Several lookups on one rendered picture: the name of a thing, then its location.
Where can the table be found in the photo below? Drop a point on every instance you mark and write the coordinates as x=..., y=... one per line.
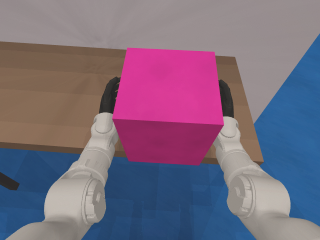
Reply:
x=50, y=95

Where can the left robot forearm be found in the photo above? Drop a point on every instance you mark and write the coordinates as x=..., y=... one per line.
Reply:
x=98, y=154

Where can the robot left hand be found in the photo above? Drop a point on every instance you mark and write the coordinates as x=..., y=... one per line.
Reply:
x=108, y=100

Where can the robot right hand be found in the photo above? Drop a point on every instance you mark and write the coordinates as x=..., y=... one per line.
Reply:
x=226, y=99

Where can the left robot upper arm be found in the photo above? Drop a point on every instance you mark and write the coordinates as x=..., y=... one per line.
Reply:
x=72, y=206

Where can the right robot upper arm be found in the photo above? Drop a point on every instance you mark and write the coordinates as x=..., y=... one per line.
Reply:
x=263, y=206

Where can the right robot forearm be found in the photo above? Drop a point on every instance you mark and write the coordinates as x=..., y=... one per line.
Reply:
x=232, y=157

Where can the carton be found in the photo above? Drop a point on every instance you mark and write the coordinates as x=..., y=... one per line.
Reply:
x=168, y=107

